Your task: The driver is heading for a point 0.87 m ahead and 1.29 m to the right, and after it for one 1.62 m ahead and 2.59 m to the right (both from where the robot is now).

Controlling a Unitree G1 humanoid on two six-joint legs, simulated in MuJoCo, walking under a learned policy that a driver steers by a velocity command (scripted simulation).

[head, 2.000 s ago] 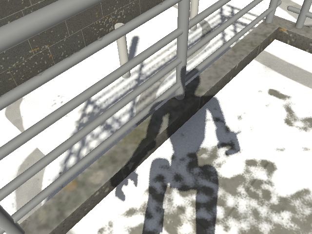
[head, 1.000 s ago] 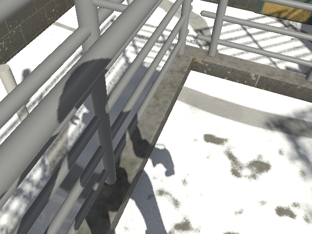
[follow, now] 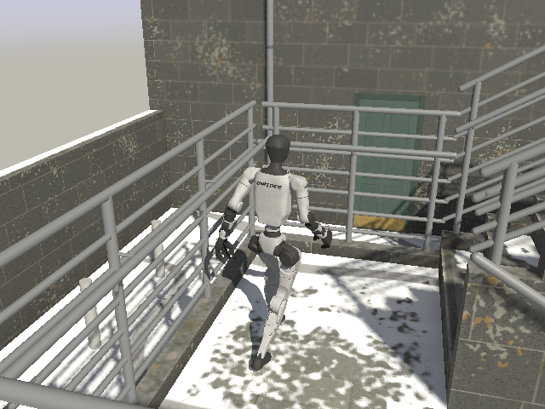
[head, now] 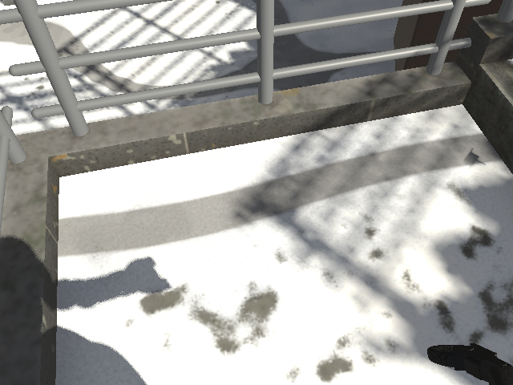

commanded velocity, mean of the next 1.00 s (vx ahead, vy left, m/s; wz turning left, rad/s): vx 0.50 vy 0.00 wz -0.60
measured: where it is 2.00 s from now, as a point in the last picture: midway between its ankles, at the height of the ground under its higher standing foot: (472, 248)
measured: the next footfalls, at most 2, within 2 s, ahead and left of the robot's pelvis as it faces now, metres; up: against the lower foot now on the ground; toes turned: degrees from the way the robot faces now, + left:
right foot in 0.44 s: +0.38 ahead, -0.19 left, +0.00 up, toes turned -17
left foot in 0.96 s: +0.73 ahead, -0.15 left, +0.00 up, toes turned -32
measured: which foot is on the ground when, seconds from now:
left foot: down 0.00-0.44, up 0.46-0.94, down 0.96-1.00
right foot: down 0.00-0.00, up 0.02-0.42, down 0.44-0.96, up 0.98-1.00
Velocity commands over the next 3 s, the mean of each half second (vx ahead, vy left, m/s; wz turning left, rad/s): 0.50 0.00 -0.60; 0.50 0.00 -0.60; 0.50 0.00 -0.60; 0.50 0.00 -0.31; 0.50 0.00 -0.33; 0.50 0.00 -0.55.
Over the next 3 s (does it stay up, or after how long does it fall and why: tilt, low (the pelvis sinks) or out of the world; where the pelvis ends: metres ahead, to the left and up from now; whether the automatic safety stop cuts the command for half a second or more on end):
stays up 1.05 -1.00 0.27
